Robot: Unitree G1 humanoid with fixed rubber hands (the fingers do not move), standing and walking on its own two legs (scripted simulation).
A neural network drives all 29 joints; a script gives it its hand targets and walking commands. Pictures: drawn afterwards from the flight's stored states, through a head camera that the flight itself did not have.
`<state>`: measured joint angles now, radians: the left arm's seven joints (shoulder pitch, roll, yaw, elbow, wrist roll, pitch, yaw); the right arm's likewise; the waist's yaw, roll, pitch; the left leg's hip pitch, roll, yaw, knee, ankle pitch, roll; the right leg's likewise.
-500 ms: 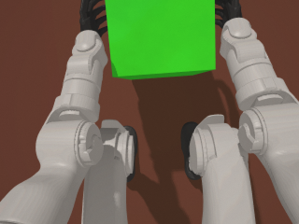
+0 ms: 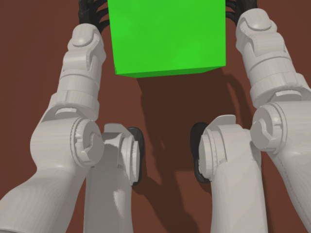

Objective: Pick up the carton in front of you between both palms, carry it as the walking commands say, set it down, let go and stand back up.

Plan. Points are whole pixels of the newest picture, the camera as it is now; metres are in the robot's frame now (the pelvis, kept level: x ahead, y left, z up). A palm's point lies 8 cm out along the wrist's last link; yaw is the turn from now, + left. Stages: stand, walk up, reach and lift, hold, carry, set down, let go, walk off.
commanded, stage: set down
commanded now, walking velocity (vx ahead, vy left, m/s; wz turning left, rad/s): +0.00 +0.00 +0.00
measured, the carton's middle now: (166, 31) +0.52 -0.03 -0.24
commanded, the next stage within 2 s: let go in 1.46 s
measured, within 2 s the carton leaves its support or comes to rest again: neither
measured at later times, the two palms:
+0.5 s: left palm (80, 33) +0.52 +0.15 -0.16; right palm (269, 10) +0.52 -0.24 -0.16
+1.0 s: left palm out of the picture +0.52 +0.15 +0.01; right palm out of the picture +0.52 -0.24 +0.00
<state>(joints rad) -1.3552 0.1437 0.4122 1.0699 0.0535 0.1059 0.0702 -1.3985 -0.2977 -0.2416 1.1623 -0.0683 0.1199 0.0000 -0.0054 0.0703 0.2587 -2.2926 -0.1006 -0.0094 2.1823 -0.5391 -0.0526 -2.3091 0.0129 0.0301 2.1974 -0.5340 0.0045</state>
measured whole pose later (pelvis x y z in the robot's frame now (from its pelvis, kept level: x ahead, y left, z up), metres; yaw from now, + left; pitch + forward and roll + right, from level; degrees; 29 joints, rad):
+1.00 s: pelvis +0.02 +0.00 +0.12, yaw -1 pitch +46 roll +3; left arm -1.04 0.17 0.25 0.77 -0.08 0.12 0.15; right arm -1.12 -0.37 -0.20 0.91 0.08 0.11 0.00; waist 0.01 0.01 -0.04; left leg -2.06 -0.06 -0.02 1.78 -0.52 -0.04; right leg -2.09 0.03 0.04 1.79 -0.50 0.00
